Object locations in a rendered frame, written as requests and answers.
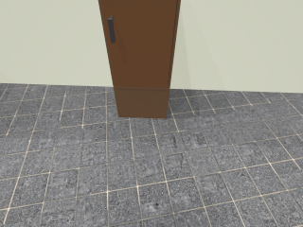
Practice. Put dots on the cupboard door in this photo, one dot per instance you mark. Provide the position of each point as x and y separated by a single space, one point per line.
144 29

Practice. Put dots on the handle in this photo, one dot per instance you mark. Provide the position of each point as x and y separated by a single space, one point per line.
111 29

